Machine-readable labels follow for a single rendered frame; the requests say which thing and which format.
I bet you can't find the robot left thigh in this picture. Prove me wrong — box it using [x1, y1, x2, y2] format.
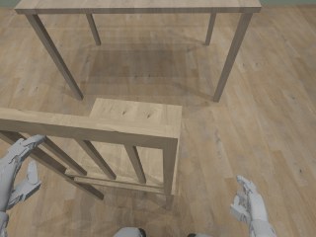
[114, 227, 143, 237]

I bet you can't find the left robot forearm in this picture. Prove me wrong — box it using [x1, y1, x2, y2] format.
[0, 211, 10, 237]

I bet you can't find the robot right hand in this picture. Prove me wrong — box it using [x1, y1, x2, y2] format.
[230, 175, 269, 226]

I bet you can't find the right robot forearm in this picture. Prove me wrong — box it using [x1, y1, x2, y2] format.
[249, 219, 277, 237]

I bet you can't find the table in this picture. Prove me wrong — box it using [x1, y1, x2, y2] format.
[14, 0, 262, 103]

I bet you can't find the chair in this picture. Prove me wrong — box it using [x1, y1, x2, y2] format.
[0, 98, 183, 211]

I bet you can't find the robot left hand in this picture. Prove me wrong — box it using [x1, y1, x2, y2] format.
[0, 134, 46, 212]

